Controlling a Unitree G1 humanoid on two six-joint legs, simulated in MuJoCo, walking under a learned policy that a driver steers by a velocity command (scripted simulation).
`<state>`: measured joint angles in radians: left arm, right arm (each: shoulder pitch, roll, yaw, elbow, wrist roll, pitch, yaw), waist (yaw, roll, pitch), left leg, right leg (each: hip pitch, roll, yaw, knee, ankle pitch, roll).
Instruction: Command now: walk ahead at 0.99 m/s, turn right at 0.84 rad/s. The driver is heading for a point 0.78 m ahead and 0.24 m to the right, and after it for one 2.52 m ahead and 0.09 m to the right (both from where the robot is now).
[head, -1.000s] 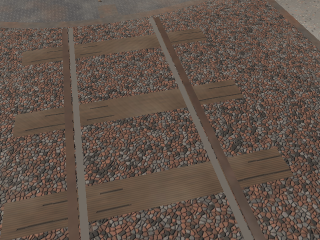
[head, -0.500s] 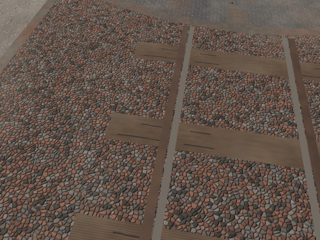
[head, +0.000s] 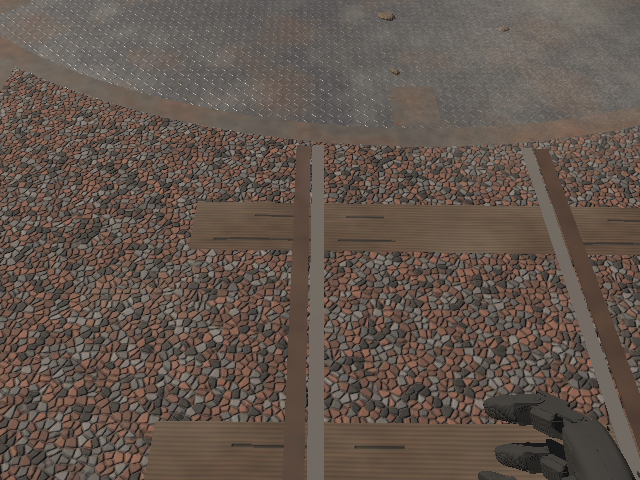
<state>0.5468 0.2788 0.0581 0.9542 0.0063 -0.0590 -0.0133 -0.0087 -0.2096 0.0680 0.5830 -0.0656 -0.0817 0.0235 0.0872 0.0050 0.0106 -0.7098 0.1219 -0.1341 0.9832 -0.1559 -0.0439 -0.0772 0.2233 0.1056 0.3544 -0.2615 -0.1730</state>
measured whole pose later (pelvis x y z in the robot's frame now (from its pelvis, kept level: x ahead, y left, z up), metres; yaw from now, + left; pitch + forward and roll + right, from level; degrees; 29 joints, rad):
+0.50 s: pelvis +0.46 +0.03 -0.01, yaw -28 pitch +2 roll +2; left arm -0.06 0.34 0.04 0.60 0.03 0.00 -0.09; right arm 0.54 -0.32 -0.05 0.92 -0.03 -0.11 -0.01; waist -0.08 -0.04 0.02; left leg 0.16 0.00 0.26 0.22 -0.41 -0.03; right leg -0.80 -0.05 -0.11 0.93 -0.05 -0.13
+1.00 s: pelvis +0.85 -0.17 -0.02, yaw -41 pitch +0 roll -1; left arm 0.33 0.28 0.04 0.83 0.01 -0.05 0.04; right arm 0.12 -0.28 -0.02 0.66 0.01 -0.12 0.05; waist 0.06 0.04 0.06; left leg -0.55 -0.03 0.03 0.50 0.17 0.05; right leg 0.00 0.12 -0.02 0.63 -0.47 -0.08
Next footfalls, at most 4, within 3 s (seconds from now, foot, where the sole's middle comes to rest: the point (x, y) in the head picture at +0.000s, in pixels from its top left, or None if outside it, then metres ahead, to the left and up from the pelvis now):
0.16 left None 0.38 0.19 -0.77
0.62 right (412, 399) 0.70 -0.13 -0.77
1.00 left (465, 272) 1.08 -0.27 -0.77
1.52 right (535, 284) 1.05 -0.45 -0.77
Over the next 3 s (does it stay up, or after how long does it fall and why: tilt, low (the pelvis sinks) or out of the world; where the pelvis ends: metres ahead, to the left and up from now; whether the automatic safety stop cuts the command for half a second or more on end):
stays up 1.74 0.01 -0.01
